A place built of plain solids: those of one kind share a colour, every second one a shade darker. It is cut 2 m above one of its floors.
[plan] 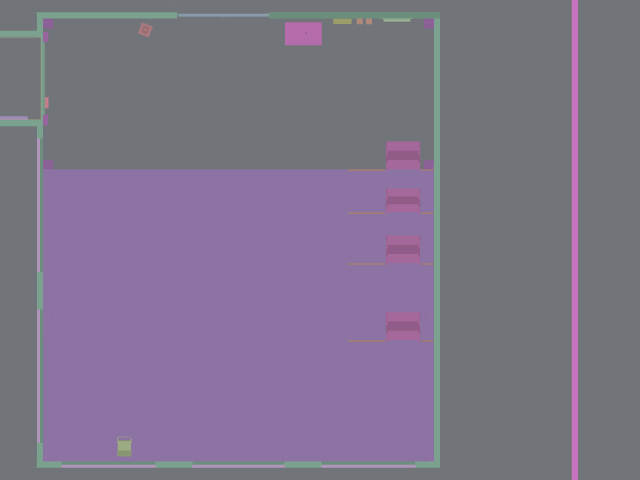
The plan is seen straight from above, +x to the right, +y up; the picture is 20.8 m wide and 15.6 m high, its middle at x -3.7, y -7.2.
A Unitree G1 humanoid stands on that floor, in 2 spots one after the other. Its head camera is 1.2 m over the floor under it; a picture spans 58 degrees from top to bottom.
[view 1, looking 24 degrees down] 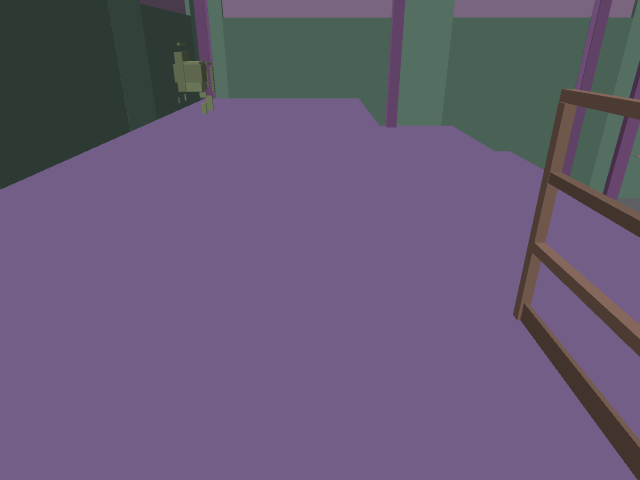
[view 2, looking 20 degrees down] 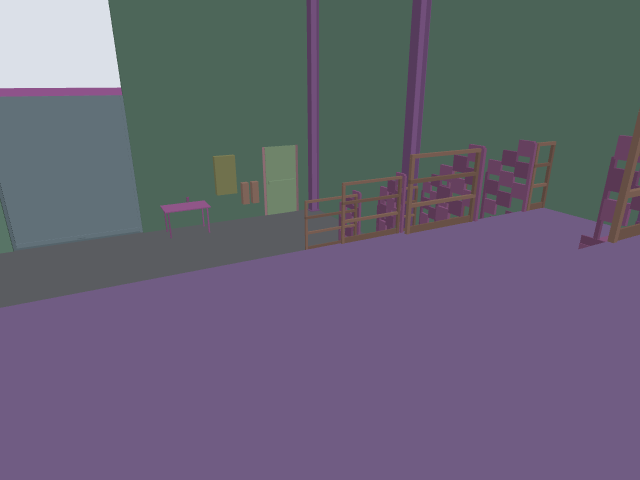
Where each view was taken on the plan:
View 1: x -1.00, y -11.45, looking -180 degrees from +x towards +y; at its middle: raised_floor_bank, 2.95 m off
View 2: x -6.35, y -12.25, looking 62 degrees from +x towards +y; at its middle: ground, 11.40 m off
